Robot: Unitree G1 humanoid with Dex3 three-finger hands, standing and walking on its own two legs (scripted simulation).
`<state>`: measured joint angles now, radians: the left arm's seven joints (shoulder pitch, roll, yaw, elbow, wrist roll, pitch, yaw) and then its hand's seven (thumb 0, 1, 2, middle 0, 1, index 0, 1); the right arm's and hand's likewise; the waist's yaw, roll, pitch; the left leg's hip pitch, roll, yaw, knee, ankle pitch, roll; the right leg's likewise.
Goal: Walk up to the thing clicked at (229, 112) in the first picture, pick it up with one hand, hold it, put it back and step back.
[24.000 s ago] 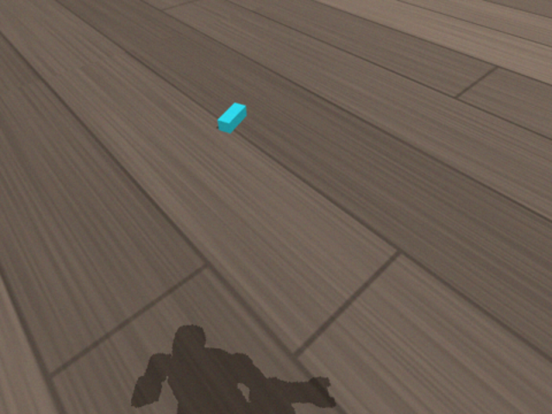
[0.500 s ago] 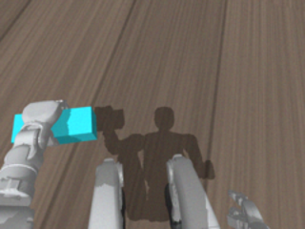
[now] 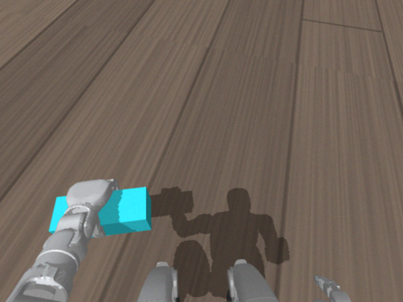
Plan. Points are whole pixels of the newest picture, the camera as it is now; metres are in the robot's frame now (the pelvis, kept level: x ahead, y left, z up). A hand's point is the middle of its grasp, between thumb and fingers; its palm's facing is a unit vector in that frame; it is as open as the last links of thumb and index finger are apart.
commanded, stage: lift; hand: left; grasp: from above
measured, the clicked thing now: (105, 213) +0.33 +0.23 -0.12
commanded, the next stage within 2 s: hold in 0.34 s
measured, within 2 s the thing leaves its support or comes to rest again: neither
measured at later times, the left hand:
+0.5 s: hand (95, 191) +0.35 +0.22 -0.01, palm faces -0.46 -0.07 -0.89, open 11.0 cm
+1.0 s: hand (92, 184) +0.35 +0.21 +0.02, palm faces -0.46 -0.05 -0.89, open 11.0 cm
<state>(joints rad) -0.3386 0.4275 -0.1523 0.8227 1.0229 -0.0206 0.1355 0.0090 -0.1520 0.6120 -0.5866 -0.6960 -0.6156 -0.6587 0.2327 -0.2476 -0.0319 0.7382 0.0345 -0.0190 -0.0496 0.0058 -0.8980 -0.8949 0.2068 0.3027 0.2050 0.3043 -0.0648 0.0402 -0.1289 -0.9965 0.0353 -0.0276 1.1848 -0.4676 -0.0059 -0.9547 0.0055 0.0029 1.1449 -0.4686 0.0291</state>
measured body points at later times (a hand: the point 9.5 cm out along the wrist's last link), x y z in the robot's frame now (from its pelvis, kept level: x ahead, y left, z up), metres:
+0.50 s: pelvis +0.04 +0.00 +0.06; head +0.08 -0.01 +0.51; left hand +0.37 +0.22 +0.04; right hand +0.13 -0.27 -0.06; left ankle +0.06 +0.12 -0.64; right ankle +0.05 -0.14 -0.64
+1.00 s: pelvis +0.04 -0.01 +0.08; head +0.07 -0.02 +0.53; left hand +0.37 +0.21 +0.07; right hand +0.16 -0.27 -0.04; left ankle +0.06 +0.12 -0.64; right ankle +0.05 -0.14 -0.64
